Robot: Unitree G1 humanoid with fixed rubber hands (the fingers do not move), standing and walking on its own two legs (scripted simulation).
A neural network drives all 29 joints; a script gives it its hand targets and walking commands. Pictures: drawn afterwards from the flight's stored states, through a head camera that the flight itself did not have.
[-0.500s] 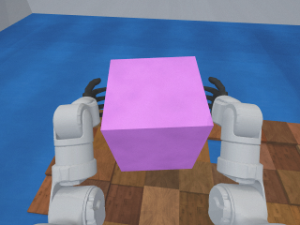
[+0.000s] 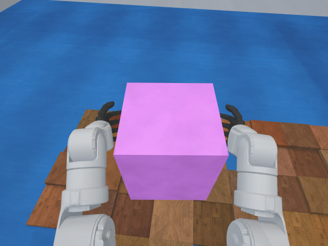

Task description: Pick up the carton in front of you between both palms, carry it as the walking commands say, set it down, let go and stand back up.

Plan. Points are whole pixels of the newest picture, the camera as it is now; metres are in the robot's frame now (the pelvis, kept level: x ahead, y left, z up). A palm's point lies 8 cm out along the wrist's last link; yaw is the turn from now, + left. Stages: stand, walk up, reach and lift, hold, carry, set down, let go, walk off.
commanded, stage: carry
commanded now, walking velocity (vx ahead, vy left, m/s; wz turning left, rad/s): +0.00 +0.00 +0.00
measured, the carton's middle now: (169, 145) +0.36 +0.00 +0.04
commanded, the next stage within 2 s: none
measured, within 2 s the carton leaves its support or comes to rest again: neither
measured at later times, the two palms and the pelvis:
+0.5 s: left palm (93, 147) +0.29 +0.16 +0.13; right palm (237, 149) +0.29 -0.14 +0.13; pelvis -0.04 +0.00 +0.00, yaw +0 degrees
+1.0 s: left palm (92, 163) +0.25 +0.15 +0.12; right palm (244, 164) +0.26 -0.15 +0.12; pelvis -0.08 +0.00 +0.00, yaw +1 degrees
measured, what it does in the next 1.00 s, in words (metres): shifts its weight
